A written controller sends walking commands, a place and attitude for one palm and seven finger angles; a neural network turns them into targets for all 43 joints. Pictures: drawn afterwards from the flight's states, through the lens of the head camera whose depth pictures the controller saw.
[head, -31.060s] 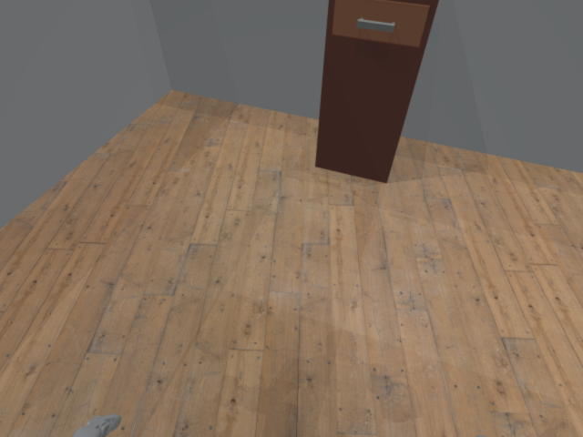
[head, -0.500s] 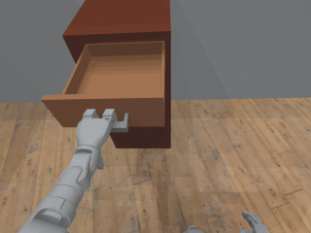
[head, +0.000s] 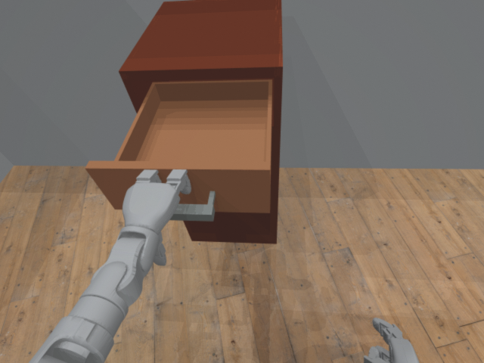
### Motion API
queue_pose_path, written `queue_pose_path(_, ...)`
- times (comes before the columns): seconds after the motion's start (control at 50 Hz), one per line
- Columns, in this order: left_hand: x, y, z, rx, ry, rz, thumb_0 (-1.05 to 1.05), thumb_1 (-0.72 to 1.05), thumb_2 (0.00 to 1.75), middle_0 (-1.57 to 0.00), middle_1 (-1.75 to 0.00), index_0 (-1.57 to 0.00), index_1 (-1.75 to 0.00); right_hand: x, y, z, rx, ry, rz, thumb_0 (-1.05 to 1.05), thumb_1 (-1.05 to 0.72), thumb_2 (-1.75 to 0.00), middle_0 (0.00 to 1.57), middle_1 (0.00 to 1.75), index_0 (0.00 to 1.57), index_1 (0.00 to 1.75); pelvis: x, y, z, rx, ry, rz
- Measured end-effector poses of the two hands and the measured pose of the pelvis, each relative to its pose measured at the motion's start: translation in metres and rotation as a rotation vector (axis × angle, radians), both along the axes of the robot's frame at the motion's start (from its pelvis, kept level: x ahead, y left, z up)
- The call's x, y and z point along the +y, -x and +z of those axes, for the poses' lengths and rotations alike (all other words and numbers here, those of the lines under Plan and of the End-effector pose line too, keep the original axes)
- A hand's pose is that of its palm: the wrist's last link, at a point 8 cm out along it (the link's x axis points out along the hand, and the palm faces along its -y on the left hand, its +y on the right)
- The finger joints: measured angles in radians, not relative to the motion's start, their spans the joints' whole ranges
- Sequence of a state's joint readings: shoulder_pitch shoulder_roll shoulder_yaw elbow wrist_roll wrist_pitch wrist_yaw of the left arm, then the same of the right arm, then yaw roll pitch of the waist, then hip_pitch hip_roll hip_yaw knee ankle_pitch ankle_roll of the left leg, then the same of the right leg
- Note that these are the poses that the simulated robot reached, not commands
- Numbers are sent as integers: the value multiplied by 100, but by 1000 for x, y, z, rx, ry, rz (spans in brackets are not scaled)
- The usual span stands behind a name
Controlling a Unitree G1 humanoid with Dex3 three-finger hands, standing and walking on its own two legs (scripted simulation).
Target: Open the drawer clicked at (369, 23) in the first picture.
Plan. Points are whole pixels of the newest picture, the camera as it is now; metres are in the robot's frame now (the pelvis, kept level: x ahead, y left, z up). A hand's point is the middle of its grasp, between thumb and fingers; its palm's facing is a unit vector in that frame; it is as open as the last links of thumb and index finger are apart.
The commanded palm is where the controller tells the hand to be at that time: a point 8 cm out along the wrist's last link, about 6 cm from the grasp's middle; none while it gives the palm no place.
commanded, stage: lift the hand off the handle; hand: left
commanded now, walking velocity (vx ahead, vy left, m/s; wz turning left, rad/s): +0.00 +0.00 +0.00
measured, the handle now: (180, 203) +0.40 +0.16 +0.01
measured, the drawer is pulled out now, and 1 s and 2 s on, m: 0.29 0.29 0.29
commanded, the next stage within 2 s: draw the hand back to the body in 0.90 s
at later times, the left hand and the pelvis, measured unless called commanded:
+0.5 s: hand (148, 185) +0.36 +0.18 +0.12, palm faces +0.09 -0.05 -0.99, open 13.8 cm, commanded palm +0.32 +0.19 +0.17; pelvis +0.02 +0.00 +0.01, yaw +1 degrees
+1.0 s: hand (146, 165) +0.36 +0.18 +0.16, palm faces +0.07 -0.05 -1.00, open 13.9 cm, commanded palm +0.32 +0.18 +0.21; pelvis +0.02 +0.00 +0.02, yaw +1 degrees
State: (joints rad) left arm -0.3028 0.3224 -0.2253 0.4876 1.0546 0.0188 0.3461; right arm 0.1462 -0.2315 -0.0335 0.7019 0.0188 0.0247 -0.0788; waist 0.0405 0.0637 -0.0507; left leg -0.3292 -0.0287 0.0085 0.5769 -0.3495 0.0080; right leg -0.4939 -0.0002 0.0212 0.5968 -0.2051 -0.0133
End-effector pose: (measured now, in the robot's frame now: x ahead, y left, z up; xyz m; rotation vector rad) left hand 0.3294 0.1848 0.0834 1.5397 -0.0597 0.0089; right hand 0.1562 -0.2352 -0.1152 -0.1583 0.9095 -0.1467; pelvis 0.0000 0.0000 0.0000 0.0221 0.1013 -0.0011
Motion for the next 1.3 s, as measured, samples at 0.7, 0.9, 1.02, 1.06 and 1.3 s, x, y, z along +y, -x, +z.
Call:
queue_pose_path(0.7, -10, 1, 109, -59, 12, -56, 0, -49, 30, -32, -120, -33, -120, 35, -68, 30, -86, -80, 154, 1, -90, -90, 20, 30, 20, 30, 2, -20, 14, -95, 14, 18)
queue_pose_path(0.9, -7, -8, 135, -100, 8, -13, 0, -50, 30, -32, -120, -32, -120, 40, -64, 26, -63, -122, 171, 1, -91, -90, 20, 30, 20, 30, 2, -19, 15, -98, 11, 18)
queue_pose_path(1.02, -7, -10, 122, -17, 17, -6, 0, -49, 30, -31, -120, -32, -120, 37, -62, 29, -65, -118, 171, 1, -91, -90, 20, 30, 20, 30, 1, -17, 15, -96, 10, 14)
queue_pose_path(1.06, -9, -6, 118, -5, 22, -31, 0, -49, 30, -31, -120, -32, -120, 35, -62, 30, -69, -110, 167, 1, -91, -90, 20, 30, 20, 30, 1, -17, 15, -95, 10, 10)
queue_pose_path(1.3, 27, 37, 121, -85, 36, 37, 0, -49, 30, -32, -120, -32, -120, 27, -62, 32, -75, -86, 182, 1, -91, -90, 20, 30, 20, 30, -2, -16, 15, -109, 12, 13)
